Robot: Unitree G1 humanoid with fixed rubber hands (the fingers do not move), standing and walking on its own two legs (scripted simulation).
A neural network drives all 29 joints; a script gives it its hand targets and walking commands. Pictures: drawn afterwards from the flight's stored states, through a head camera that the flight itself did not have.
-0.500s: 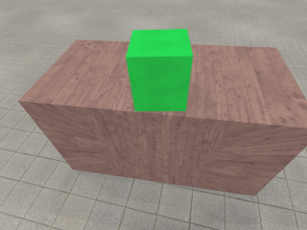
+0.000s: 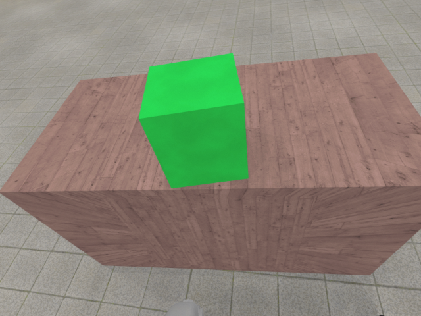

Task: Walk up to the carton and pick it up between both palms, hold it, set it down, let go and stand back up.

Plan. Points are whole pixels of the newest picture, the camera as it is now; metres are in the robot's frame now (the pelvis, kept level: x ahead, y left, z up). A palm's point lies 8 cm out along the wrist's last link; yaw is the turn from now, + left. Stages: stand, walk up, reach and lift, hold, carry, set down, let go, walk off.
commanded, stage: walk up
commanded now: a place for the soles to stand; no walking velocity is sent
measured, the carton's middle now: (200, 124) +0.56 +0.07 +0.04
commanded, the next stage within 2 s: none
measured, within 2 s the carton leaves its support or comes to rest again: neither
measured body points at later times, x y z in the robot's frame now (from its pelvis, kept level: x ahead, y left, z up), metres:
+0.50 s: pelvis +0.07 +0.08 -0.01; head +0.08 +0.10 +0.44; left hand +0.12 +0.40 -0.14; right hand +0.18 -0.24 -0.09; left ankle +0.11 +0.18 -0.74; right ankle +0.07 -0.09 -0.69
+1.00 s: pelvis +0.02 +0.02 +0.00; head +0.05 +0.00 +0.44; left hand +0.11 +0.34 -0.10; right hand +0.07 -0.31 -0.12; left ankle +0.01 +0.13 -0.70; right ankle +0.12 -0.05 -0.74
